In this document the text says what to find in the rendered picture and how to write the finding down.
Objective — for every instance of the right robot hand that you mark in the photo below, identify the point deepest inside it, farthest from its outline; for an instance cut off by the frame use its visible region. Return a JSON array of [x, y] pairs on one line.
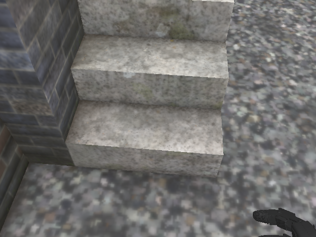
[[286, 220]]

